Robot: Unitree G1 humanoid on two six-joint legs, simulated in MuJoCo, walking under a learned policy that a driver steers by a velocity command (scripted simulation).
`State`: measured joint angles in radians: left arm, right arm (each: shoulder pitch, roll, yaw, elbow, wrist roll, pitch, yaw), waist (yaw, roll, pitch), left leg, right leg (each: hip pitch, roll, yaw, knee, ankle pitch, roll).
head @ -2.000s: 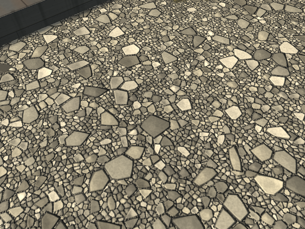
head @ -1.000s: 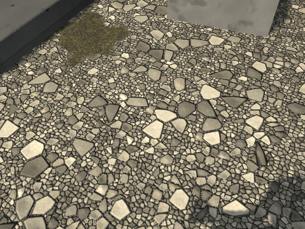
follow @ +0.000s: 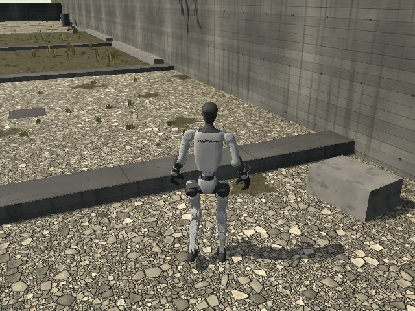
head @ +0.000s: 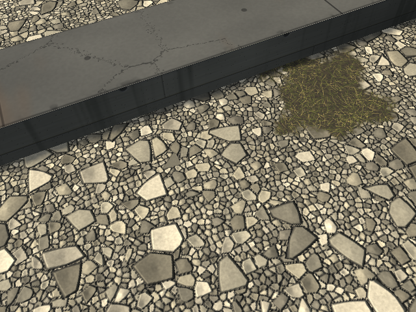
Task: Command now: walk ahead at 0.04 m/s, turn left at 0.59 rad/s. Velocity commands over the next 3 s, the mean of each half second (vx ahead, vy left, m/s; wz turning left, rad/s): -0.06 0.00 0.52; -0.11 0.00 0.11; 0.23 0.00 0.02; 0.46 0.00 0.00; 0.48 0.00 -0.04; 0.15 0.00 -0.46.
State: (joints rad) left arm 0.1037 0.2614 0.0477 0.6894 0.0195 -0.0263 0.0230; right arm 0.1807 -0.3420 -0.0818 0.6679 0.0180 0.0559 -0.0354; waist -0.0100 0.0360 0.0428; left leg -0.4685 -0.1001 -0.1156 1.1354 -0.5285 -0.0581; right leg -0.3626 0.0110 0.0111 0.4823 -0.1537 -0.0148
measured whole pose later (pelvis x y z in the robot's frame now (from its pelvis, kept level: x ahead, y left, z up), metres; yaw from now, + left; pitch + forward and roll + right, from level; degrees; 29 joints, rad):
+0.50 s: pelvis -0.02 +0.04 +0.01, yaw +14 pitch +1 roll -3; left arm 0.12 0.34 0.10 0.78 -0.02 0.06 0.06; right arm 0.14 -0.29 -0.05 0.64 -0.01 0.03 -0.02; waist 0.00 -0.04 0.09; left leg -0.31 -0.01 -0.06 0.48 -0.18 0.04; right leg -0.54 0.04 0.03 1.29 -0.47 0.09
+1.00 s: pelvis -0.08 -0.03 +0.01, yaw +15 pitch -1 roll +1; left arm 0.28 0.21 0.02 0.91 0.01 -0.02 0.02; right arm 0.21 -0.31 -0.10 0.90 0.00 0.04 -0.05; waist 0.00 0.05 0.02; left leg -0.38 -0.02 -0.12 0.82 -0.36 -0.08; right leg -0.12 0.01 0.00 0.45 -0.31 -0.03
